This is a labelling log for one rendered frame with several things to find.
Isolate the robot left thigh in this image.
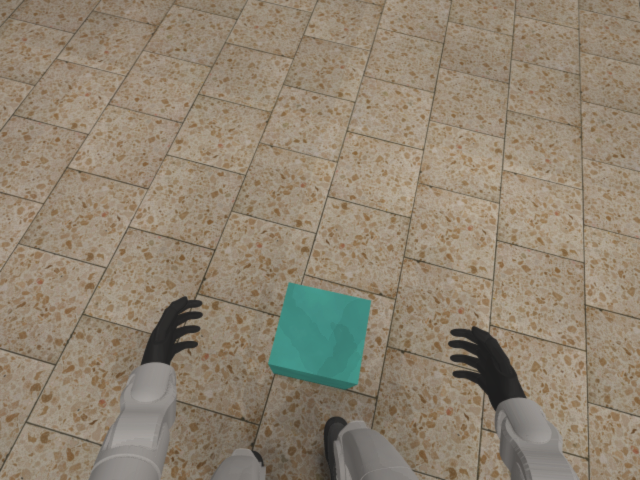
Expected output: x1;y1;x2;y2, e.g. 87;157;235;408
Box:
210;455;266;480

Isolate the robot right foot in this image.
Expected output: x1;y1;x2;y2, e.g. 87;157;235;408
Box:
324;417;347;480

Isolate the robot left hand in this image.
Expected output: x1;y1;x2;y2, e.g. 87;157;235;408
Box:
140;296;203;366

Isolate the right robot forearm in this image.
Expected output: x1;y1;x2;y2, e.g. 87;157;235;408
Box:
495;398;580;480

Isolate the carton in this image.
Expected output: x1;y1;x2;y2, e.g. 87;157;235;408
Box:
268;282;371;390

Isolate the robot right hand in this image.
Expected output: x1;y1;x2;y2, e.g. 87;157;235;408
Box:
448;326;526;411

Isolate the left robot forearm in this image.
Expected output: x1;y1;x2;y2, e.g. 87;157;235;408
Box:
89;362;177;480

